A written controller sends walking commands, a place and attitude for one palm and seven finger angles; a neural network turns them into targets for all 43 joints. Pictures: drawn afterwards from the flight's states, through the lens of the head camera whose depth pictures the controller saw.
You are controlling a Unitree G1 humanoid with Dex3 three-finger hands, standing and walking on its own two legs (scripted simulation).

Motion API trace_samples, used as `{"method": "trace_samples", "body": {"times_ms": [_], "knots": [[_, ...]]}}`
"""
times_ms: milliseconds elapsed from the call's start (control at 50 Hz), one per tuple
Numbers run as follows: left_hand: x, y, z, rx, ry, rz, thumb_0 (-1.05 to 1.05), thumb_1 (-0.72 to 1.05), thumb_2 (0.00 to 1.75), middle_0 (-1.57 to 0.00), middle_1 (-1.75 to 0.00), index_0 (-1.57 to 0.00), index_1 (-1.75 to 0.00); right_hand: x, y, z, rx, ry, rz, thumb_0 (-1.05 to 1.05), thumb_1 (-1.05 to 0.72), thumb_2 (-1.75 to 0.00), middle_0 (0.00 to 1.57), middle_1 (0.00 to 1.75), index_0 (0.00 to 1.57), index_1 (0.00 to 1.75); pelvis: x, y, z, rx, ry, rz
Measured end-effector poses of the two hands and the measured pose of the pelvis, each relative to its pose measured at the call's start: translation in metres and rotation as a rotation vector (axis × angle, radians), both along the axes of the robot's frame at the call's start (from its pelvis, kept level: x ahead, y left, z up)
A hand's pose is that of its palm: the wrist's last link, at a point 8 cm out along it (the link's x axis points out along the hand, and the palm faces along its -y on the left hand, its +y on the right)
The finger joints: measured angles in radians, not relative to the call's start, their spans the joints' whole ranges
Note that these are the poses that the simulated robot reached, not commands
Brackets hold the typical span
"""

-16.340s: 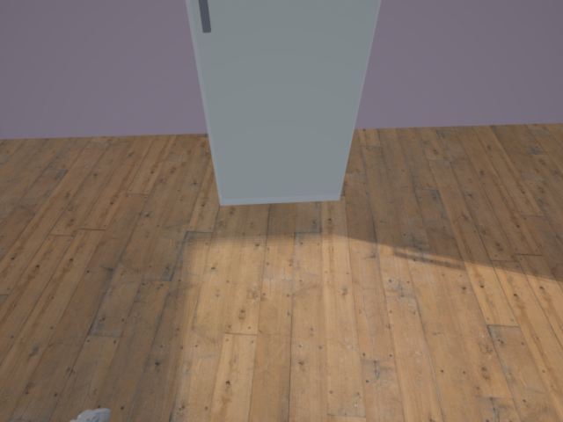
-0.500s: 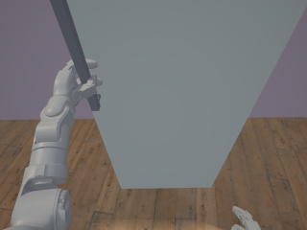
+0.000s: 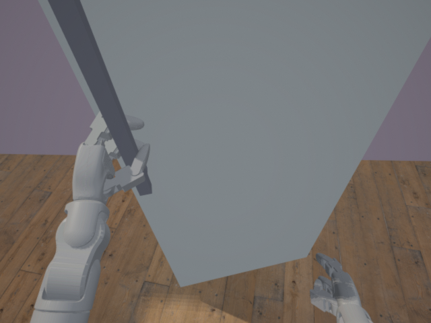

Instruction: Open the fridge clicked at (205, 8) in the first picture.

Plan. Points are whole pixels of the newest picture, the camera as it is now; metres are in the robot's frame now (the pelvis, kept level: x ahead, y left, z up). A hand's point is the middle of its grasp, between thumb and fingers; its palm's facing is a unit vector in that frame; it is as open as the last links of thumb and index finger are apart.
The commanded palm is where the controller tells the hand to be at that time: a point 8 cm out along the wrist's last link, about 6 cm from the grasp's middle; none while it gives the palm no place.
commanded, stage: walk backward, drawing the door open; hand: left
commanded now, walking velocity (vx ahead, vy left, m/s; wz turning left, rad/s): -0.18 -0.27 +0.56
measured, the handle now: (118, 114) +0.35 +0.16 +0.24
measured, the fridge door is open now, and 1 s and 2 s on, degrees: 16 46 60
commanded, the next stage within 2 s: stop walking and hold the door back in 1.38 s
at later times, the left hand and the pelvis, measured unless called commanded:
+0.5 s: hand (168, 258) +0.17 +0.07 +0.17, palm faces +0.21 -0.95 -0.24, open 7.3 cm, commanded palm +0.13 +0.11 +0.19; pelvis -0.10 -0.09 -0.01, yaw +12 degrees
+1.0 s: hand out of the picture +0.09 -0.03 +0.17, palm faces +0.56 -0.80 -0.21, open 7.3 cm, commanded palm +0.04 -0.01 +0.18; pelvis -0.07 -0.29 -0.01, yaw +40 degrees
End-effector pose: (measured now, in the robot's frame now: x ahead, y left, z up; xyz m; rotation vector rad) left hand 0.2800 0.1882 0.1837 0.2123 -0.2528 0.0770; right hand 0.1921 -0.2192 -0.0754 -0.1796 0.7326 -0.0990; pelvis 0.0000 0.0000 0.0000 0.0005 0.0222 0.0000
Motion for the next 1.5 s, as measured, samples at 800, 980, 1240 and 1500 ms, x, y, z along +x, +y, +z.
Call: {"method": "trace_samples", "body": {"times_ms": [800,980,1240,1500], "knots": [[-0.202,-0.133,-0.007,0.081,-0.074,0.247,-0.11,0.59,0.78,-0.39,-1.39,-0.16,-1.14,-0.075,-0.111,-0.042,0.004,0.141,0.442,0.01,-0.90,-0.90,0.20,0.30,0.20,0.30,-0.108,-0.209,-0.011,-0.038,0.002,0.487],[-0.233,-0.183,-0.007,0.049,-0.077,0.464,-0.10,0.57,0.82,-0.44,-1.40,-0.20,-1.22,0.015,-0.130,-0.025,-0.038,0.024,0.607,0.01,-0.90,-0.90,0.20,0.30,0.20,0.30,-0.077,-0.282,-0.008,0.037,0.009,0.678],[-0.254,-0.240,-0.009,0.060,-0.094,0.781,-0.09,0.61,0.83,-0.48,-1.40,-0.20,-1.29,0.073,-0.155,-0.022,-0.025,0.042,0.904,0.01,-0.90,-0.90,0.20,0.30,0.20,0.30,-0.016,-0.388,-0.005,-0.035,-0.053,0.881],[-0.275,-0.317,-0.006,0.118,-0.044,1.205,-0.08,0.65,0.83,-0.46,-1.40,-0.23,-1.34,0.169,-0.222,-0.041,-0.076,0.083,0.986,0.01,-0.90,-0.90,0.20,0.30,0.20,0.30,0.076,-0.468,-0.014,0.029,-0.033,1.086]]}}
